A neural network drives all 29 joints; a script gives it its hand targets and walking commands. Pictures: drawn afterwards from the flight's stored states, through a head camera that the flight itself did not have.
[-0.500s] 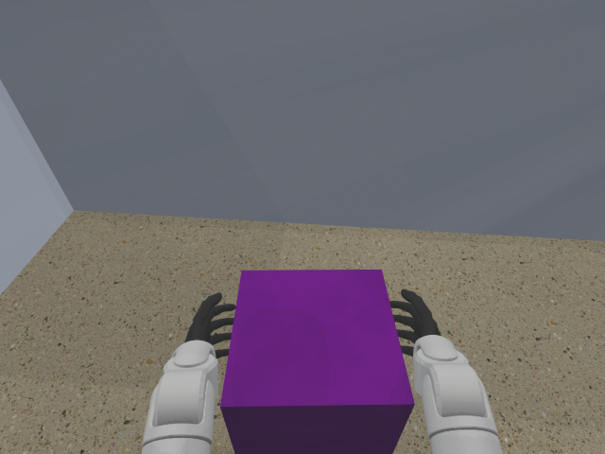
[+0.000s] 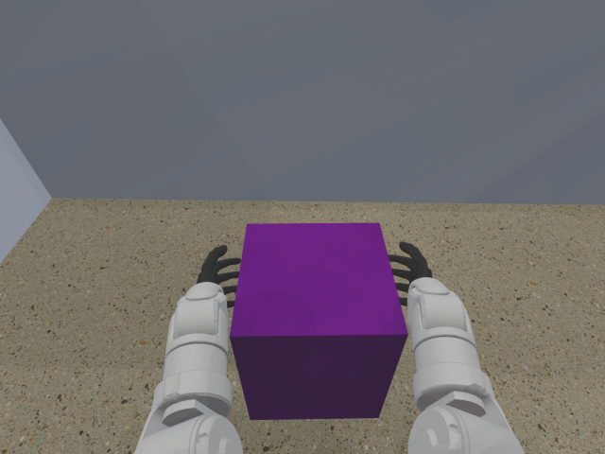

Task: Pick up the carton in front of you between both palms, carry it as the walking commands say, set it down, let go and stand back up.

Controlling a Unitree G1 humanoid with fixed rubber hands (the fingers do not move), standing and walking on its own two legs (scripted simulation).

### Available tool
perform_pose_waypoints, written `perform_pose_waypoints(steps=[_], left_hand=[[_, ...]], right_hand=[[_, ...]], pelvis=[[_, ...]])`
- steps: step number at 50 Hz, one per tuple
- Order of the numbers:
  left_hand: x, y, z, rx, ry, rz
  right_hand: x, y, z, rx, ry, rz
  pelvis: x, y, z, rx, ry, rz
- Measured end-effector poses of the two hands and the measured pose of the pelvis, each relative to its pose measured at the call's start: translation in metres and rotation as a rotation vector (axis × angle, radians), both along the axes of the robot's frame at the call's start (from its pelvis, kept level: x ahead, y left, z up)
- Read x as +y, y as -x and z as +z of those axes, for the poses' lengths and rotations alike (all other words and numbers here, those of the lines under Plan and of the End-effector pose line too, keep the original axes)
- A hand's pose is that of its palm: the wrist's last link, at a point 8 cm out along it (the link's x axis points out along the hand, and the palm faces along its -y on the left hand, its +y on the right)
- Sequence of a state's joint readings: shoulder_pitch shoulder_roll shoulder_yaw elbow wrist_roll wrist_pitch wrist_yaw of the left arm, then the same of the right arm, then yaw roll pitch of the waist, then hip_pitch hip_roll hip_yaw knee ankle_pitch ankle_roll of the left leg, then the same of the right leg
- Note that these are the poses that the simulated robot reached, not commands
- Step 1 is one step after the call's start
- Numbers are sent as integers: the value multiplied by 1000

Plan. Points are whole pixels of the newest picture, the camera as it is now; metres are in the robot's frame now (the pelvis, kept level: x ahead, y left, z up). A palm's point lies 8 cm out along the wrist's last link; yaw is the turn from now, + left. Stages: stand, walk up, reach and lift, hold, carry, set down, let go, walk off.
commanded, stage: set down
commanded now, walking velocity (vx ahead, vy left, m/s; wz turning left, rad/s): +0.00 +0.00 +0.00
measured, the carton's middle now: (313, 322) +0.35 +0.00 -0.05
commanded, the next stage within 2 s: none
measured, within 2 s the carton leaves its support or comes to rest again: neither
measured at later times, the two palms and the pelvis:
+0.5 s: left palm (234, 329) +0.42 +0.15 -0.18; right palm (385, 329) +0.41 -0.15 -0.17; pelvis +0.00 +0.00 -0.10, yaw -1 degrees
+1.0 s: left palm (242, 346) +0.46 +0.16 -0.33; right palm (368, 351) +0.44 -0.14 -0.33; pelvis -0.02 +0.01 -0.23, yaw -2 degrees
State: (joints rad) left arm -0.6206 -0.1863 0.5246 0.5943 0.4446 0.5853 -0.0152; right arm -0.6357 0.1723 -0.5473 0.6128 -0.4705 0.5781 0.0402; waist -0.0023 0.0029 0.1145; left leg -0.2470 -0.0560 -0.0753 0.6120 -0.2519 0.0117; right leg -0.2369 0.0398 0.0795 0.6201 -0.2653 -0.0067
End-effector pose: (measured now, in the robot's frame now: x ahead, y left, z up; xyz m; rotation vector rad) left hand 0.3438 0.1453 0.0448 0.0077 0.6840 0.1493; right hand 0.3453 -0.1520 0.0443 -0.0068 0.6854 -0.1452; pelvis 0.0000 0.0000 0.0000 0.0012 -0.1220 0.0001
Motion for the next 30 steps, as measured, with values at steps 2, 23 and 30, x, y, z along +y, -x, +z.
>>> perform_pose_waypoints(steps=[2, 23, 30], left_hand=[[-1, -8, -9, 9, -8, -13], [5, -66, -215, -48, 17, -34], [6, -84, -243, -12, 31, -30]], right_hand=[[-1, -6, -10, 10, 2, -6], [4, -56, -212, -47, -11, -48], [6, -71, -239, -12, -23, -67]], pelvis=[[1, 2, -4, 29, 1, -3], [1, 5, -95, 677, 8, -12], [2, -5, -122, 779, 10, -12]])
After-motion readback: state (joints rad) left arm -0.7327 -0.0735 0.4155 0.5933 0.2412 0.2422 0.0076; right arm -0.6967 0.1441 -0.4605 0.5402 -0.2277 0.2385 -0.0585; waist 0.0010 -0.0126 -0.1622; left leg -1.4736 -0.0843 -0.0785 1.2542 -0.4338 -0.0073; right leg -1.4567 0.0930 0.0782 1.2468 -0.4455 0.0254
